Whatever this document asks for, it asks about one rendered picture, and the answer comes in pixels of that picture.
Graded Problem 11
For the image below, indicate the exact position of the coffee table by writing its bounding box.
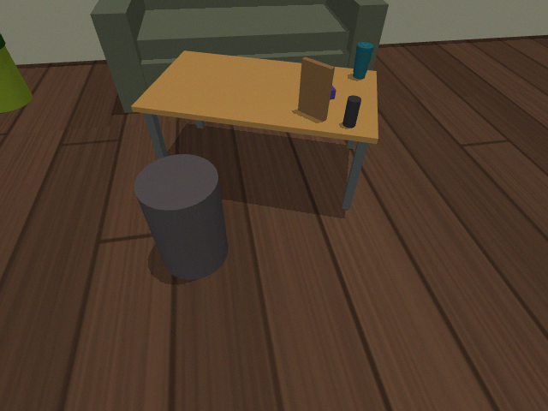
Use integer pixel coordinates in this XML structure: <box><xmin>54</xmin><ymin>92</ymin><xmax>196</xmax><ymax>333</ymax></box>
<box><xmin>131</xmin><ymin>51</ymin><xmax>378</xmax><ymax>210</ymax></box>

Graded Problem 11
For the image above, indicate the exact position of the potted plant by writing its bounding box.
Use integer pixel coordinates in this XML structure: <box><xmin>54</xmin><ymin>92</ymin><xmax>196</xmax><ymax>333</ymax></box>
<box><xmin>0</xmin><ymin>33</ymin><xmax>33</xmax><ymax>113</ymax></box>

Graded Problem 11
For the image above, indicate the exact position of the sofa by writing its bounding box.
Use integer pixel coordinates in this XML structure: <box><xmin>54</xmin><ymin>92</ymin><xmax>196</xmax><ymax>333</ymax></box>
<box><xmin>90</xmin><ymin>0</ymin><xmax>389</xmax><ymax>113</ymax></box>

